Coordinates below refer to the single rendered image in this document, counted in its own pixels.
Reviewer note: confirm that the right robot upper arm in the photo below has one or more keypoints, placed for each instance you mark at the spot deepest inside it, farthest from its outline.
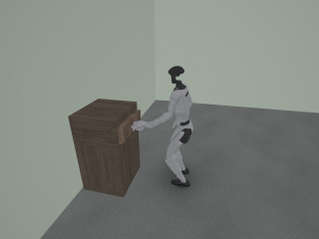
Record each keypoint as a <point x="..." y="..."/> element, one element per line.
<point x="189" y="98"/>

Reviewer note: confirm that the robot foot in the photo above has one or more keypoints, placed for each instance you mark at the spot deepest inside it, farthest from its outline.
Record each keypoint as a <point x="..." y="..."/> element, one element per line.
<point x="185" y="171"/>
<point x="178" y="182"/>

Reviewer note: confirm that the robot left hand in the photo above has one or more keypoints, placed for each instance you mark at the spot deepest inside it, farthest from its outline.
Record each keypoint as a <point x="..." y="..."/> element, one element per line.
<point x="141" y="124"/>

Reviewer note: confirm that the robot left foot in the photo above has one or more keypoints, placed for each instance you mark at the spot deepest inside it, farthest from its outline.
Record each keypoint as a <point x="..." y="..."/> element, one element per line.
<point x="178" y="182"/>

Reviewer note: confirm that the robot right hand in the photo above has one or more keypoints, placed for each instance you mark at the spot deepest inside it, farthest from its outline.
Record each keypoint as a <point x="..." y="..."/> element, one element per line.
<point x="176" y="123"/>

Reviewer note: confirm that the left robot upper arm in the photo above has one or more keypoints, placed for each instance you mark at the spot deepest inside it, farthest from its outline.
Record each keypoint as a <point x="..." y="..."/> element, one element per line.
<point x="173" y="100"/>

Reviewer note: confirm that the drawer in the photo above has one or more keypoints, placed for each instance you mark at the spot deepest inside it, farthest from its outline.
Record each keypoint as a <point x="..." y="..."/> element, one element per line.
<point x="125" y="129"/>

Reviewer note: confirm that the robot right foot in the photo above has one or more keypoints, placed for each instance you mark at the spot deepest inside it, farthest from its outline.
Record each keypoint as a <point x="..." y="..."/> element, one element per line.
<point x="185" y="171"/>

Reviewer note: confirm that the cabinet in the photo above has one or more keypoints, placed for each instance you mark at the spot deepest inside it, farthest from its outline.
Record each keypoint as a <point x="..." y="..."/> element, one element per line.
<point x="106" y="166"/>

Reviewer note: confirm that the left robot forearm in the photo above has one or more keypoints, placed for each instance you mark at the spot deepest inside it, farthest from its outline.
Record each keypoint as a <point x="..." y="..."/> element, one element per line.
<point x="158" y="121"/>

